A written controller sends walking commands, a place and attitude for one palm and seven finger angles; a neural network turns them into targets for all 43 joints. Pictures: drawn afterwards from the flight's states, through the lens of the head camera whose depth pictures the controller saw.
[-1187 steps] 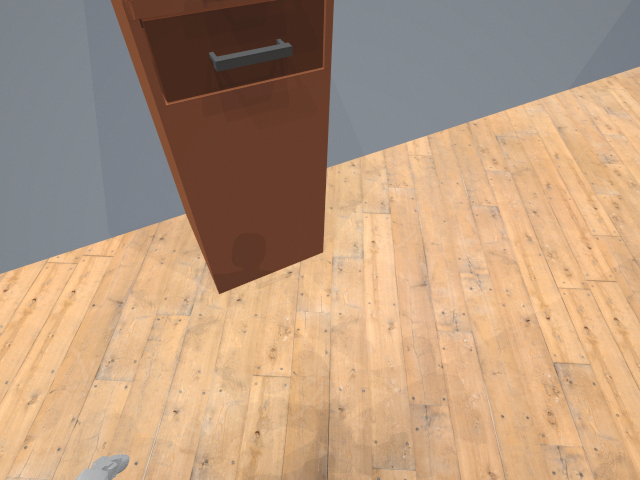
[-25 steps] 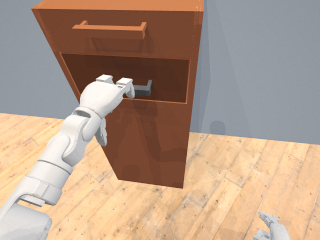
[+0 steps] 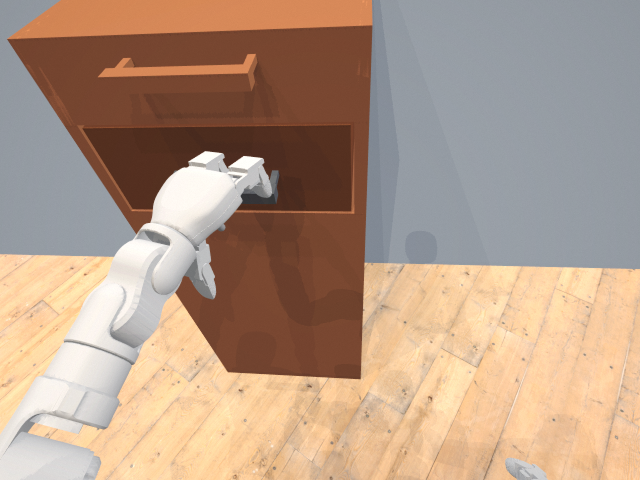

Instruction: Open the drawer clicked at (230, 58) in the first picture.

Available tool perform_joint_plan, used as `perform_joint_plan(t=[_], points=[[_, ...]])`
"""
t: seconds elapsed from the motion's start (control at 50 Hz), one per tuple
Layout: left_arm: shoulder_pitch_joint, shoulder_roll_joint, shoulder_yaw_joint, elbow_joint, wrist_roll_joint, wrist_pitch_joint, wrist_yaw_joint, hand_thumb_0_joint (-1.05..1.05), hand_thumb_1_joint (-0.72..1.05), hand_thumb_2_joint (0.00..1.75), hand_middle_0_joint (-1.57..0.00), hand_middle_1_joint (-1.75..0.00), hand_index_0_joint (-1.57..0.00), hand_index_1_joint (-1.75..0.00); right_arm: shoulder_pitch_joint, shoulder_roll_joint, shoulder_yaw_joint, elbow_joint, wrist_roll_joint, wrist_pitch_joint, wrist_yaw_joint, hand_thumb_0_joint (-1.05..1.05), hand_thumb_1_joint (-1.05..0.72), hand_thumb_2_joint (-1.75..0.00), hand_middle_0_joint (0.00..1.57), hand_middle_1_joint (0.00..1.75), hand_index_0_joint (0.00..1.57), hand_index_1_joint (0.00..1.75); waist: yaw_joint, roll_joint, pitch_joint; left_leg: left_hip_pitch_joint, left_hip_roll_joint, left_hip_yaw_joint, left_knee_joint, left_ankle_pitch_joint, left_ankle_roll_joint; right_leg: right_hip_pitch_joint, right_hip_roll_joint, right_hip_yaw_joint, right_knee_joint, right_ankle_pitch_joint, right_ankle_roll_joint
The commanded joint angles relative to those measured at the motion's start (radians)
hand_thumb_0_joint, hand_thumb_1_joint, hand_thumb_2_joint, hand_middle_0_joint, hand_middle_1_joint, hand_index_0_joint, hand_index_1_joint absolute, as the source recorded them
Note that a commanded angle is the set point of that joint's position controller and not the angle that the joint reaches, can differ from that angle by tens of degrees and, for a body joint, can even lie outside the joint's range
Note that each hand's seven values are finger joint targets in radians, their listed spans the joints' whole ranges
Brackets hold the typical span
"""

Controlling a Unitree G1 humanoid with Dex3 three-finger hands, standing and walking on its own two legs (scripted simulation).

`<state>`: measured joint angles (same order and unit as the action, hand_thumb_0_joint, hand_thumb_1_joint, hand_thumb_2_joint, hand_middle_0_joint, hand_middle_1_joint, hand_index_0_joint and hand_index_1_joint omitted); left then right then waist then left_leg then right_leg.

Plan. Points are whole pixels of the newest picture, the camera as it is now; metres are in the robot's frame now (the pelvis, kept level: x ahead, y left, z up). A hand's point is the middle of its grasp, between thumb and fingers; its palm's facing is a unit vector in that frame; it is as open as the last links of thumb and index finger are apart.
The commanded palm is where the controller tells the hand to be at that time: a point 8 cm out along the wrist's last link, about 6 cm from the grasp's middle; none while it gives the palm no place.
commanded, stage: re-aim the fingers above the handle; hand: left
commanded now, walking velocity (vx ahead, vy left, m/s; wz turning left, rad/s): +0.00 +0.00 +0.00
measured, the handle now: (222, 185) +0.50 +0.19 +0.09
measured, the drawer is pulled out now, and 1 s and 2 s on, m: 0.00 0.00 0.00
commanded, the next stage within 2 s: lower the fingers behind the handle in 0.18 s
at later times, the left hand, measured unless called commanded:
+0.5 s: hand (247, 209) +0.40 +0.12 +0.14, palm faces +0.10 -0.15 -0.98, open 13.8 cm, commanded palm +0.38 +0.20 +0.19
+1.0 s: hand (227, 230) +0.40 +0.16 +0.10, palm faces +0.03 -0.12 -0.99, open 14.0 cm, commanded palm +0.38 +0.19 +0.15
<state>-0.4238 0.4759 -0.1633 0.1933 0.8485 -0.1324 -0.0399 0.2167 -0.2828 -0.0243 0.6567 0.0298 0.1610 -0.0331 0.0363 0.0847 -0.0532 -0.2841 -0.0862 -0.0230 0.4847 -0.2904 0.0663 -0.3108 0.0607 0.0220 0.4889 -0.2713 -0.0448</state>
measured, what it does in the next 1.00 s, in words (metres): stands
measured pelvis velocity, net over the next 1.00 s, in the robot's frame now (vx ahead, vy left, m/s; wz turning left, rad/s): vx -0.01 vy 0.00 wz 0.02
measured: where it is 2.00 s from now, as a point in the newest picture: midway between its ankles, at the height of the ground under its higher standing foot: outside the picture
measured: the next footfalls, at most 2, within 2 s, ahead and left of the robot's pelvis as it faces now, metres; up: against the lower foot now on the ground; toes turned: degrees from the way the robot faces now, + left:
none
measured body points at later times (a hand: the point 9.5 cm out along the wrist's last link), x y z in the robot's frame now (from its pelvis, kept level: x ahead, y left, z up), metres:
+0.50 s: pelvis -0.02 +0.00 +0.00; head +0.01 -0.02 +0.45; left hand +0.39 +0.13 +0.19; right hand +0.16 -0.22 -0.12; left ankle -0.03 +0.07 -0.74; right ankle -0.02 -0.09 -0.74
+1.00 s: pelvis -0.01 +0.00 -0.01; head +0.02 -0.02 +0.44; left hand +0.39 +0.16 +0.15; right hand +0.15 -0.25 -0.13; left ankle -0.03 +0.07 -0.74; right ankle -0.02 -0.09 -0.74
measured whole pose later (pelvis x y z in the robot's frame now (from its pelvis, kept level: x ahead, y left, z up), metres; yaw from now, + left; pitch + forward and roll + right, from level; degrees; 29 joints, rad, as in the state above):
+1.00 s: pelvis -0.01 +0.00 -0.01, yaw +1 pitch +7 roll +0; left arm -0.61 0.40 -0.21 0.49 0.92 -0.08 0.05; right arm 0.16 -0.27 -0.02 0.64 0.04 0.15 -0.04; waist 0.03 0.05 -0.07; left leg -0.39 -0.10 -0.03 0.58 -0.31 0.07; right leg -0.41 0.05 0.00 0.58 -0.30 -0.05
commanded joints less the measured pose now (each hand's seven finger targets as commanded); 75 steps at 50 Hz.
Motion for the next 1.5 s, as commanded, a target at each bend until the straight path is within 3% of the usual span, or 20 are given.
perform_joint_plan(t=[0.0,0.06,0.1,0.14,0.22,0.26,0.34,0.44,0.54,0.64,0.68,0.74,0.76,0.8,0.84,0.96,1.0,1.16,1.32,1.48], points=[[-0.626,0.377,0.342,0.015,0.015,0.111,0.202,0.00,-0.50,0.30,-0.30,-1.20,-0.30,-1.20,-0.123,-0.071,-0.015,-0.086,0.018,-0.041,0.004,0.00,-0.90,-0.90,0.20,0.30,0.20,0.30,0.029,-0.074,-0.319,0.043,0.044,0.006,-0.022,0.464,-0.067,0.190,-0.030,0.008,-0.020,0.373,-0.015],[-0.555,0.322,0.240,0.174,0.067,0.233,0.182,0.00,-0.50,0.30,-0.30,-1.20,-0.30,-1.20,-0.157,-0.092,-0.006,-0.078,0.022,-0.025,0.011,0.00,-0.90,-0.90,0.20,0.30,0.20,0.30,0.032,-0.051,-0.318,0.027,0.049,0.018,-0.048,0.396,-0.064,0.192,-0.041,0.010,-0.031,0.304,-0.011],[-0.501,0.217,0.106,0.198,0.085,0.332,0.115,0.00,-0.50,0.30,-0.30,-1.20,-0.30,-1.20,-0.165,-0.109,-0.009,-0.099,0.033,-0.012,0.019,0.00,-0.90,-0.90,0.20,0.30,0.20,0.30,0.005,-0.056,-0.328,0.058,0.060,0.012,-0.049,0.412,-0.062,0.177,-0.045,0.003,-0.036,0.312,-0.008],[-0.472,0.012,-0.099,0.169,0.062,0.394,-0.003,0.00,-0.50,0.30,-0.30,-1.20,-0.30,-1.20,-0.168,-0.117,-0.019,-0.150,0.053,0.008,0.024,0.00,-0.90,-0.90,0.20,0.30,0.20,0.30,-0.054,-0.100,-0.316,0.118,0.064,-0.003,-0.031,0.434,-0.050,0.126,-0.043,-0.009,-0.046,0.321,-0.002],[-0.625,-0.074,-0.216,-0.036,0.006,0.320,-0.150,0.00,-0.50,0.30,-0.30,-1.20,-0.30,-1.20,-0.174,-0.111,-0.010,-0.191,0.046,-0.011,0.005,0.00,-0.90,-0.90,0.20,0.30,0.20,0.30,-0.111,-0.137,-0.296,0.199,0.059,-0.047,-0.012,0.370,-0.015,0.020,-0.046,-0.017,-0.040,0.248,0.010],[-0.711,0.029,-0.139,-0.147,0.001,0.212,-0.159,0.00,-0.50,0.30,-0.30,-1.20,-0.30,-1.20,-0.171,-0.104,-0.004,-0.187,0.030,-0.031,-0.015,0.00,-0.90,-0.90,0.20,0.30,0.20,0.30,-0.097,-0.103,-0.331,0.219,0.053,-0.059,0.001,0.375,-0.014,0.028,-0.047,-0.006,-0.026,0.244,0.003],[-0.769,0.375,0.245,-0.106,0.024,0.045,0.011,0.00,-0.50,0.30,-0.30,-1.20,-0.30,-1.20,-0.118,-0.089,0.002,-0.140,0.002,-0.041,-0.037,0.00,-0.90,-0.90,0.20,0.30,0.20,0.30,0.007,-0.018,-0.364,0.150,0.043,-0.051,-0.002,0.400,-0.059,0.094,-0.029,-0.009,-0.007,0.250,-0.023],[-0.705,0.363,0.292,0.102,0.029,0.085,0.196,0.00,-0.50,0.30,-0.30,-1.20,-0.30,-1.20,-0.173,-0.044,0.027,-0.125,0.016,-0.030,-0.028,0.00,-0.90,-0.90,0.20,0.30,0.20,0.30,0.051,-0.086,-0.337,-0.011,0.039,0.007,-0.031,0.347,-0.069,0.218,-0.038,0.020,0.001,0.271,-0.018],[-0.456,0.214,0.182,0.320,0.104,0.263,0.201,0.00,-0.50,0.30,-0.30,-1.20,-0.30,-1.20,-0.171,-0.068,0.016,-0.123,0.011,-0.002,0.002,0.00,-0.90,-0.90,0.20,0.30,0.20,0.30,0.063,-0.108,-0.361,-0.040,0.060,0.032,-0.046,0.371,-0.072,0.220,-0.040,0.013,-0.005,0.298,-0.010],[-0.525,-0.058,-0.149,0.179,0.085,0.396,0.009,0.00,-0.50,0.30,-0.30,-1.20,-0.30,-1.20,-0.144,-0.119,-0.020,-0.182,0.045,0.009,0.010,0.00,-0.90,-0.90,0.20,0.30,0.20,0.30,-0.084,-0.204,-0.336,0.079,0.065,0.005,-0.011,0.359,-0.025,0.098,-0.036,-0.005,-0.033,0.302,0.007],[-0.611,-0.027,-0.148,0.041,0.047,0.323,-0.061,0.00,-0.50,0.30,-0.30,-1.20,-0.30,-1.20,-0.139,-0.122,-0.023,-0.190,0.039,-0.005,-0.011,0.00,-0.90,-0.90,0.20,0.30,0.20,0.30,-0.107,-0.173,-0.363,0.123,0.051,-0.018,0.013,0.356,-0.006,0.079,-0.041,0.003,-0.018,0.309,0.012],[-0.761,0.147,-0.017,-0.166,0.017,0.127,-0.066,0.00,-0.50,0.30,-0.30,-1.20,-0.30,-1.20,-0.103,-0.109,-0.021,-0.162,0.012,-0.042,-0.052,0.00,-0.90,-0.90,0.20,0.30,0.20,0.30,-0.098,-0.074,-0.419,0.179,0.038,-0.044,0.041,0.387,-0.002,0.079,-0.044,0.018,0.001,0.318,0.005],[-0.725,0.093,-0.059,-0.108,0.033,0.106,-0.045,0.00,-0.50,0.30,-0.30,-1.20,-0.30,-1.20,-0.092,-0.094,-0.026,-0.140,0.008,-0.049,-0.053,0.00,-0.90,-0.90,0.20,0.30,0.20,0.30,-0.097,-0.014,-0.419,0.207,0.035,-0.047,0.054,0.410,-0.010,0.040,-0.040,0.016,0.012,0.298,0.000],[-0.685,0.011,-0.106,0.009,0.055,0.077,-0.021,0.00,-0.50,0.30,-0.30,-1.20,-0.30,-1.20,-0.046,-0.079,-0.024,-0.105,0.016,-0.052,-0.047,0.00,-0.90,-0.90,0.20,0.30,0.20,0.30,-0.108,-0.012,-0.278,0.181,0.048,-0.064,0.060,0.391,-0.042,-0.095,-0.027,-0.013,0.002,0.215,-0.008],[-0.666,0.099,0.001,0.091,0.055,0.052,0.031,0.00,-0.50,0.30,-0.30,-1.20,-0.30,-1.20,-0.037,-0.091,-0.028,-0.093,0.020,-0.044,-0.036,0.00,-0.90,-0.90,0.20,0.30,0.20,0.30,-0.071,-0.028,-0.225,0.113,0.049,-0.065,0.044,0.346,-0.063,-0.092,-0.021,-0.021,0.006,0.174,-0.022],[-0.612,0.245,0.221,0.183,0.097,0.102,0.217,0.00,-0.50,0.30,-0.30,-1.20,-0.30,-1.20,-0.077,-0.073,-0.018,-0.121,0.003,-0.033,-0.007,0.00,-0.90,-0.90,0.20,0.30,0.20,0.30,0.043,-0.065,-0.397,-0.019,0.039,-0.019,0.047,0.405,-0.072,0.092,-0.028,-0.008,0.076,0.286,-0.026],[-0.603,0.159,0.151,0.198,0.134,0.154,0.253,0.00,-0.50,0.30,-0.30,-1.20,-0.30,-1.20,-0.086,-0.068,-0.022,-0.118,0.004,-0.032,0.004,0.00,-0.90,-0.90,0.20,0.30,0.20,0.30,0.022,-0.073,-0.392,-0.015,0.049,-0.005,0.056,0.426,-0.072,0.066,-0.026,-0.010,0.078,0.304,-0.023],[-0.535,0.167,0.102,0.265,0.143,0.302,0.203,0.00,-0.50,0.30,-0.30,-1.20,-0.30,-1.20,-0.112,-0.093,-0.016,-0.137,0.020,-0.009,-0.018,0.00,-0.90,-0.90,0.20,0.30,0.20,0.30,-0.024,-0.165,-0.370,-0.044,0.050,0.020,0.030,0.277,-0.027,0.124,-0.039,0.023,0.024,0.271,0.003],[-0.424,0.161,0.098,0.315,0.124,0.205,0.103,0.00,-0.50,0.30,-0.30,-1.20,-0.30,-1.20,-0.081,-0.091,-0.010,-0.152,0.017,-0.006,-0.038,0.00,-0.90,-0.90,0.20,0.30,0.20,0.30,-0.018,-0.137,-0.262,-0.099,0.040,0.025,0.028,0.212,-0.019,0.113,-0.049,0.039,0.008,0.256,0.004],[-0.454,0.175,0.108,0.328,0.152,0.135,0.144,0.00,-0.50,0.30,-0.30,-1.20,-0.30,-1.20,-0.047,-0.101,-0.031,-0.154,0.019,-0.022,-0.029,0.00,-0.90,-0.90,0.20,0.30,0.20,0.30,-0.027,-0.109,-0.240,-0.144,0.038,0.031,0.054,0.136,-0.019,0.030,-0.046,0.055,0.012,0.138,-0.001]])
